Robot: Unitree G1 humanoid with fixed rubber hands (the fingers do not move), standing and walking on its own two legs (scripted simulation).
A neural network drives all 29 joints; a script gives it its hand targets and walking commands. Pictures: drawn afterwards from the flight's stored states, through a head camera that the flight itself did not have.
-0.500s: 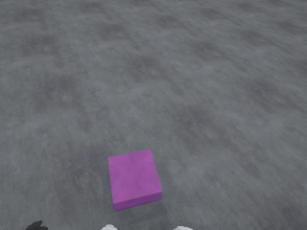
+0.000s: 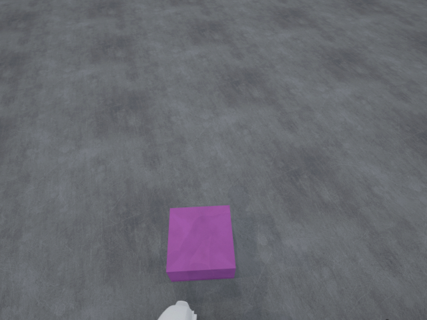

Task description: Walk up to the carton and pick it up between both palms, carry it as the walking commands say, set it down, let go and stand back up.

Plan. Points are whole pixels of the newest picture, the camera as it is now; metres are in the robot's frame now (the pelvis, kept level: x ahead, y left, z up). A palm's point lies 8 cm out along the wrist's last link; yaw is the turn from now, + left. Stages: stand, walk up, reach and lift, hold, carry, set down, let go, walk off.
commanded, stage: walk up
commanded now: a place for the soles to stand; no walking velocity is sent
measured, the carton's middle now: (201, 242) +0.51 +0.11 -0.65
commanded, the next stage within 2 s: none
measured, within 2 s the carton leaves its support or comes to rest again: neither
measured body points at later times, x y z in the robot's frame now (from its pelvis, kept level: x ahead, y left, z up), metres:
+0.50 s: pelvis +0.00 +0.01 +0.00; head +0.04 -0.01 +0.45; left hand +0.05 +0.35 -0.08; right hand +0.14 -0.30 -0.11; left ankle +0.05 +0.15 -0.69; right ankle +0.00 -0.13 -0.69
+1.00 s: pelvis -0.02 +0.03 +0.00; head +0.00 +0.04 +0.45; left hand +0.01 +0.37 -0.11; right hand +0.14 -0.28 -0.09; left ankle +0.05 +0.15 -0.69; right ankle -0.01 -0.13 -0.69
